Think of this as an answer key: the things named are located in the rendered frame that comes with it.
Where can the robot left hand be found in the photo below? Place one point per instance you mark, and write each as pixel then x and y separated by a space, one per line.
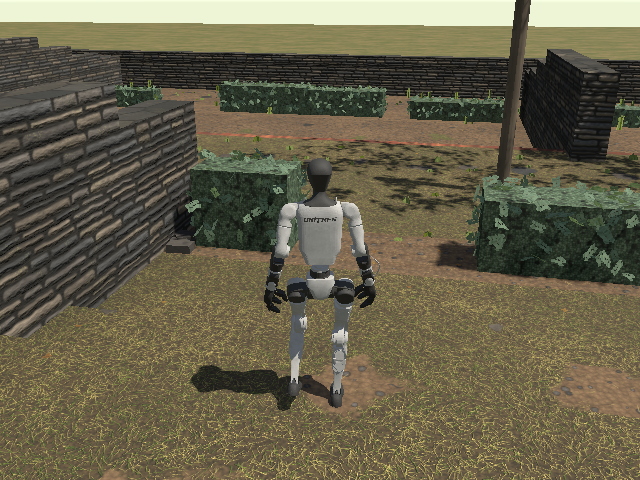
pixel 269 297

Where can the robot foot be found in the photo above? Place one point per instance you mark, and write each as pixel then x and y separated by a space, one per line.
pixel 293 388
pixel 336 399

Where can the right robot forearm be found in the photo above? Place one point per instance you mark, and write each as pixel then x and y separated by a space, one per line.
pixel 365 268

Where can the left robot forearm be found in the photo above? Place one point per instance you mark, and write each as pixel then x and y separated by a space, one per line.
pixel 274 271

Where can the robot left foot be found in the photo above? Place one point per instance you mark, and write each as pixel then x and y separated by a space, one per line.
pixel 293 388

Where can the robot right hand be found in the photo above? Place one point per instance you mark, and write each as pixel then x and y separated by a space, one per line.
pixel 367 291

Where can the robot right foot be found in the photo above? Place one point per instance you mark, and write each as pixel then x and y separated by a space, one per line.
pixel 336 399

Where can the robot left upper arm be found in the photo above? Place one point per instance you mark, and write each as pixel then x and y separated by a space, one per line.
pixel 287 212

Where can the robot right upper arm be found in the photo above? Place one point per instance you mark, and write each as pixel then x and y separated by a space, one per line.
pixel 351 211

